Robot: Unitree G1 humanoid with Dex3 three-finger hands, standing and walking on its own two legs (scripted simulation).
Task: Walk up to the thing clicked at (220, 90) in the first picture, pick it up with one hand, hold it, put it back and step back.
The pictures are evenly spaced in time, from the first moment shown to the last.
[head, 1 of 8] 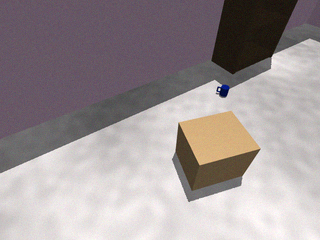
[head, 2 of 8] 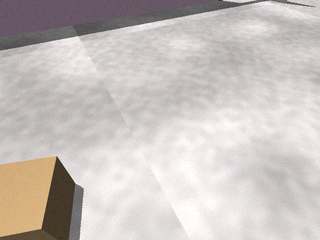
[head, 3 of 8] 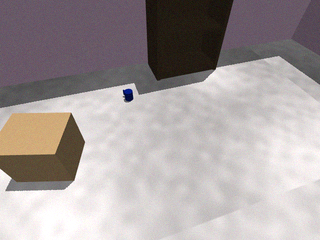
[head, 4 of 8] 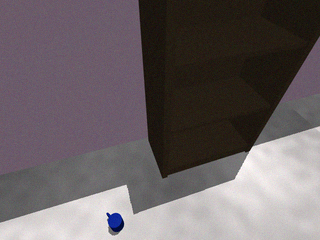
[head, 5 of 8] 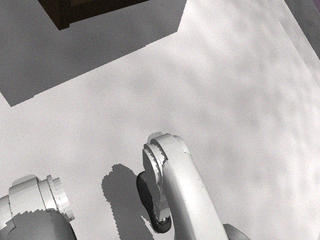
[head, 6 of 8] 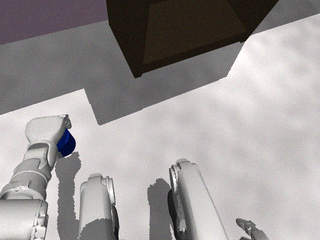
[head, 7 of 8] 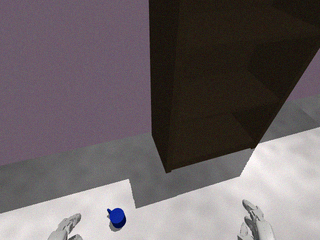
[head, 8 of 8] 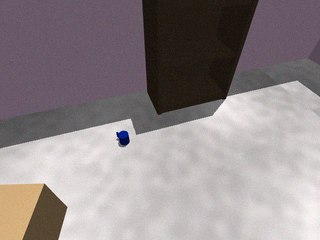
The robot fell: no
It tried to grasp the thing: yes
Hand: left
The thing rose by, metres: 0.64
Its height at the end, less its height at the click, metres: +0.00
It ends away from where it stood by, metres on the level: 0.01
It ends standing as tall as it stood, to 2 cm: yes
